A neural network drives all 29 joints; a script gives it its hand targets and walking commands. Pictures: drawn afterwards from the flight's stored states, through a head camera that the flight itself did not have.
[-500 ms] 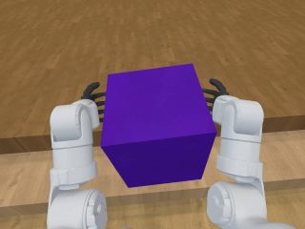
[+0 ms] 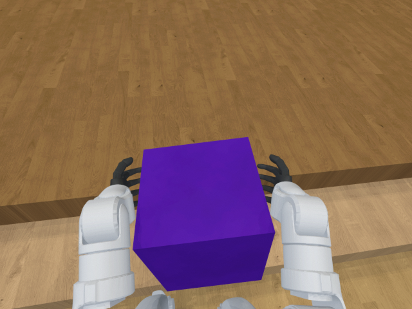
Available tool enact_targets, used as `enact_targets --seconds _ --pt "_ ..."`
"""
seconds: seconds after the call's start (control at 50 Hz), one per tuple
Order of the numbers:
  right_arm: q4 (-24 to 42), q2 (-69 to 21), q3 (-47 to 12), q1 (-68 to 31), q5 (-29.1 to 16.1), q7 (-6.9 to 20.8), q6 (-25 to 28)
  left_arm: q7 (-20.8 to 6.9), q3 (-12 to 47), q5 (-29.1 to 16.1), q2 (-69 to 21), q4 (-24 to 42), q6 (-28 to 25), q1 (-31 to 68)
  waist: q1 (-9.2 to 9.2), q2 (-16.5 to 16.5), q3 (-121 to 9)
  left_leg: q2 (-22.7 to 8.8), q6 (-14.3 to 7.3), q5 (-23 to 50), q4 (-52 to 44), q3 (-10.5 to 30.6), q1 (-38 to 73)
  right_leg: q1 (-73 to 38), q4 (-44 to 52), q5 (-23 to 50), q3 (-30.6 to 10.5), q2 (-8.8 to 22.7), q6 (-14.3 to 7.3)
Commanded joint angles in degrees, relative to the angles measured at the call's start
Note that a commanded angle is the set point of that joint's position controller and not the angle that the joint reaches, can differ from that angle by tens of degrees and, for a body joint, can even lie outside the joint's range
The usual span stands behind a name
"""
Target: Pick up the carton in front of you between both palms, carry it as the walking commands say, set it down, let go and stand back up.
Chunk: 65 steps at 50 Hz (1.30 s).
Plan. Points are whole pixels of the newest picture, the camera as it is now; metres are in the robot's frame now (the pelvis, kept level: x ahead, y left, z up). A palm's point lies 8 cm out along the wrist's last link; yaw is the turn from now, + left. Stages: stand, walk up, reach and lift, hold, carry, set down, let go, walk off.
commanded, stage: carry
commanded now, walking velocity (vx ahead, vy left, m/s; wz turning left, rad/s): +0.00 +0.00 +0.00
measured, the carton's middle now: (205, 218) +0.32 -0.02 -0.03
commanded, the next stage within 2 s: none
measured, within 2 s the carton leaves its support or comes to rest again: neither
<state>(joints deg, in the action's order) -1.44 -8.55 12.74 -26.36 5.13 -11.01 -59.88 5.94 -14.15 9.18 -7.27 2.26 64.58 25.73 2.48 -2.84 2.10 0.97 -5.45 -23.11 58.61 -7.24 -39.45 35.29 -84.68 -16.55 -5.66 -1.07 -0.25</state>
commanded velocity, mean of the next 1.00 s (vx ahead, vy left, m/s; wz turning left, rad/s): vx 0.10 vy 0.00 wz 0.00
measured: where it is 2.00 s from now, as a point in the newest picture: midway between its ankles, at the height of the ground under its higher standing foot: (194, 217)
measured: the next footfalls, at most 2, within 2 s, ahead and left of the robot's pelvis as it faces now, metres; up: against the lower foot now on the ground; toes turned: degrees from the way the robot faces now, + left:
right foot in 0.28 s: +0.13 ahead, -0.11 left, +0.00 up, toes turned -3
right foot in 1.64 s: +0.53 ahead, -0.11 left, +0.15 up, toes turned -4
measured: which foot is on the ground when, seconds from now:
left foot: down 0.00-1.00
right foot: up 0.00-0.26, down 0.28-1.00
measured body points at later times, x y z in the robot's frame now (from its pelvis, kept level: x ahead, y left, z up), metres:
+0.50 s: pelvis +0.04 +0.01 +0.06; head -0.02 +0.01 +0.51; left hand +0.37 +0.16 +0.21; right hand +0.37 -0.14 +0.21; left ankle +0.08 +0.08 -0.67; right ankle +0.09 -0.10 -0.67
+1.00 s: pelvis +0.05 +0.01 +0.06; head +0.03 +0.01 +0.51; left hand +0.40 +0.15 +0.20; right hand +0.40 -0.15 +0.20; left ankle +0.08 +0.07 -0.67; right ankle +0.08 -0.10 -0.66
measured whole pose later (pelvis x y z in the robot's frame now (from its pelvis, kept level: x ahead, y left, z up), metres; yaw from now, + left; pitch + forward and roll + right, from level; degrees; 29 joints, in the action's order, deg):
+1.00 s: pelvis +0.05 +0.01 +0.06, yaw +0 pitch +3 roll +0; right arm -0.5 -5.8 13.6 -34.3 5.0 -11.8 -68.0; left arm 10.8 -12.9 4.7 -4.0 -0.1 71.1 33.9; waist 1.0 0.3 -5.9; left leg 2.2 -5.8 -15.3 32.9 -5.9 -20.9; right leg 23.3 -36.8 -21.6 3.3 0.9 -4.4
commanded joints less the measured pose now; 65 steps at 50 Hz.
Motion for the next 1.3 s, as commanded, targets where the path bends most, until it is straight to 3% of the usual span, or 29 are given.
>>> enact_targets --seconds 0.0,0.08,0.1,0.12,0.14,0.16,0.2,0.24,0.26,0.28,0.3,0.34,0.52,0.62,0.8,0.84,0.9,0.98,1.0,1.04,1.08,1.1,1.12,1.16,1.18,1.22,1.24,1.26,1.28 --pt "5.4 -59.0 -41.7 -36.5 -20.9 12.8 1.2 -6.4 44.2 -21.0 -58.6 6.4 -4.8 41.5 -0.03 7.9 -32.6 -15.1 -9.3 34.8 -21.7 26.3 36.4 10.6 0.6 -5.9 0.0 2.1 0.1" --pt "5.3 -54.8 -40.5 -30.3 -17.9 11.9 0.8 -6.2 45.3 -21.8 -56.5 5.5 -4.9 37.4 0.93 7.3 -34.4 -15.8 -9.7 43.0 -24.6 24.5 44.4 12.9 9.4 -5.9 2.6 3.2 0.6" --pt "6.7 -53.4 -40.6 -30.8 -17.8 11.8 0.5 -6.0 45.1 -22.1 -56.3 5.6 -4.6 37.1 0.42 6.9 -33.9 -14.2 -8.5 44.5 -26.0 19.6 42.3 9.5 17.7 -8.1 5.6 2.6 1.2" --pt "7.9 -51.4 -40.7 -31.3 -17.8 11.7 -0.1 -5.7 44.5 -22.5 -54.6 5.8 -4.2 36.8 0.52 7.0 -33.0 -14.1 -7.4 45.8 -28.1 17.7 41.3 5.3 28.0 -13.3 7.2 1.5 1.7" --pt "8.4 -50.4 -40.5 -31.6 -17.9 11.7 -0.8 -5.4 44.0 -22.5 -53.6 6.2 -3.8 37.3 0.74 8.8 -32.6 -13.4 -7.0 42.6 -29.6 16.6 39.8 1.2 34.3 -14.0 8.7 0.3 1.8" --pt "9.3 -48.6 -39.9 -32.0 -18.0 11.7 -1.5 -5.1 43.7 -22.6 -52.8 6.6 -3.2 37.8 0.76 9.9 -32.6 -12.2 -5.9 40.4 -30.5 14.3 36.7 -4.4 39.3 -12.0 11.6 -1.8 1.6" --pt "8.9 -47.4 -39.6 -33.6 -19.0 11.6 -3.2 -4.3 41.8 -21.2 -49.7 6.4 -1.8 37.9 -0.64 11.7 -33.6 -13.4 -4.8 45.1 -29.6 12.1 34.0 -12.9 46.3 -4.0 11.0 -0.5 0.2" --pt "7.3 -45.5 -38.0 -33.7 -19.3 11.2 -4.8 -3.7 39.4 -20.0 -46.8 5.5 0.1 37.2 -1.42 10.7 -32.7 -12.2 -3.2 37.5 -28.9 10.9 28.9 -22.5 56.0 8.8 8.3 2.0 -1.4" --pt "6.5 -44.4 -37.1 -34.5 -19.0 10.9 -5.5 -3.5 38.0 -19.6 -45.5 4.8 1.1 37.5 -1.80 9.8 -32.6 -11.2 -2.0 30.9 -29.0 11.0 26.7 -26.2 56.8 10.5 5.9 4.5 -2.0" --pt "4.9 -43.1 -35.8 -35.3 -18.4 10.5 -6.3 -3.3 36.4 -19.3 -43.5 3.5 2.1 38.4 -1.94 6.4 -31.0 -9.4 -0.7 22.2 -28.0 10.8 23.7 -27.8 56.4 17.3 2.0 8.2 -2.8" --pt "3.6 -43.2 -34.3 -36.7 -17.8 10.0 -7.1 -3.0 35.4 -18.6 -42.2 2.5 2.8 40.0 -2.07 2.0 -28.5 -7.6 0.0 14.3 -31.3 10.5 22.6 -25.3 55.6 14.3 1.2 9.5 -4.4" --pt "1.7 -42.7 -31.9 -40.3 -17.1 9.2 -8.6 -2.8 32.3 -18.2 -41.3 -1.1 4.2 40.5 -2.99 -0.5 -23.1 -7.1 0.8 8.3 -32.6 10.2 23.0 -19.2 59.2 2.8 0.4 9.2 -4.4" --pt "-9.3 -50.7 -25.1 -44.9 -14.3 9.1 -8.6 -4.1 27.4 -19.3 -50.3 -10.9 3.2 48.0 -3.03 1.7 -22.5 -7.4 0.6 8.6 -33.9 10.4 23.0 -17.6 59.5 2.2 1.6 8.6 -4.4" --pt "-5.6 -54.7 -28.0 -49.6 -16.5 9.4 -6.5 -4.5 31.8 -22.9 -55.5 -6.2 1.2 54.0 -2.77 2.9 -25.9 -7.6 0.1 8.8 -34.7 10.8 24.7 -19.0 58.7 3.1 2.4 7.8 -4.4" --pt "-0.7 -53.7 -31.5 -45.7 -18.4 9.4 -6.7 -3.9 34.1 -23.1 -54.0 -1.5 1.4 49.6 -1.95 3.3 -30.2 -8.1 -0.9 17.9 -33.6 10.9 27.9 -22.4 56.3 10.0 3.8 7.5 -4.2" --pt "1.4 -53.6 -32.6 -47.3 -19.4 9.4 -6.7 -3.8 34.9 -23.6 -53.4 0.9 1.4 50.9 -2.00 4.3 -30.5 -8.2 -1.3 8.0 -35.9 12.2 27.1 -21.9 55.9 3.6 4.6 6.5 -4.2" --pt "3.9 -52.1 -33.9 -49.5 -20.9 9.1 -7.2 -3.3 35.5 -24.1 -51.0 4.0 2.0 53.2 -1.33 6.7 -27.5 -9.6 -4.1 -9.2 -39.3 16.9 26.5 -16.3 51.6 -9.4 6.5 3.3 -4.6" --pt "7.1 -48.0 -34.7 -51.2 -22.5 7.8 -9.1 -2.2 34.9 -24.8 -46.6 5.7 4.2 54.1 -0.35 7.6 -26.2 -12.9 -8.1 -12.9 -39.2 21.3 28.1 -10.7 45.8 -9.1 8.9 1.4 -6.0" --pt "6.8 -46.8 -34.3 -50.9 -22.5 7.5 -9.9 -1.9 34.1 -24.6 -45.3 4.6 5.0 53.5 -0.63 6.8 -26.3 -12.8 -8.3 -12.2 -38.5 20.4 27.0 -12.5 47.5 -8.5 8.7 1.5 -6.5" --pt "6.3 -45.5 -33.4 -51.6 -22.5 7.0 -11.2 -1.6 32.2 -24.0 -43.4 3.2 6.3 53.0 -1.59 3.9 -26.2 -10.2 -6.5 -8.4 -35.1 16.0 22.7 -19.1 52.2 -6.9 5.8 2.6 -7.6" --pt "5.6 -45.4 -32.2 -53.3 -22.5 6.8 -12.3 -1.4 30.6 -23.4 -42.3 1.8 7.3 52.7 -3.27 -2.4 -25.4 -4.7 -2.8 -3.9 -25.3 9.0 15.9 -26.1 59.7 -10.8 -3.6 7.9 -9.6" --pt "4.0 -45.4 -31.2 -52.9 -22.2 6.8 -13.0 -1.3 29.9 -23.0 -42.1 0.1 7.9 52.4 -3.92 -6.7 -25.1 -2.6 -1.5 -1.4 -19.5 5.8 11.3 -30.1 61.9 -11.1 -8.7 11.1 -11.6" --pt "2.3 -45.5 -30.3 -52.9 -21.9 6.8 -13.6 -1.2 29.2 -22.5 -41.5 -1.6 8.4 52.3 -4.32 -9.0 -25.6 -2.1 -0.8 -1.9 -15.8 4.5 6.9 -34.5 61.3 -7.2 -12.8 14.2 -13.9" --pt "-1.7 -45.9 -28.2 -51.8 -21.4 7.2 -14.2 -1.3 29.1 -22.4 -43.1 -3.1 8.9 53.3 -4.65 -6.9 -25.7 -1.5 0.6 -5.0 -11.9 3.2 -1.0 -40.7 60.3 4.1 -17.1 17.7 -16.7" --pt "-2.2 -46.6 -27.5 -52.8 -21.3 7.5 -14.1 -1.4 29.3 -22.6 -44.4 -2.8 8.8 55.0 -4.86 -5.3 -25.4 -1.5 0.9 -6.7 -12.7 2.8 -1.6 -41.0 60.3 9.6 -16.4 18.3 -17.0" --pt "-2.2 -48.3 -26.7 -55.4 -21.5 7.9 -13.6 -1.4 29.9 -23.7 -46.8 -0.5 8.2 59.7 -4.33 -2.3 -24.8 -1.6 0.8 -3.9 -19.7 2.4 5.1 -36.9 60.9 11.9 -12.0 17.7 -15.4" --pt "-2.4 -49.0 -26.5 -55.8 -21.4 7.9 -13.3 -1.3 30.5 -24.4 -47.7 0.5 8.0 61.7 -2.35 -0.6 -24.5 -0.9 0.1 0.9 -28.4 2.4 15.8 -30.3 58.5 14.4 -5.7 15.2 -12.9" --pt "-3.0 -48.9 -25.8 -55.9 -21.2 7.9 -13.0 -1.4 31.1 -24.7 -48.4 -0.1 7.8 61.6 1.78 2.0 -26.8 -2.2 -1.5 7.7 -34.9 6.2 34.0 -19.8 49.8 21.7 1.2 10.9 -9.9" --pt "-2.8 -48.1 -25.4 -55.4 -20.7 7.7 -12.5 -1.6 31.2 -25.3 -49.2 0.7 7.9 63.2 3.63 15.7 -27.7 -10.0 -4.4 14.7 -40.1 23.4 44.5 -7.6 33.7 18.7 8.7 3.5 -5.1"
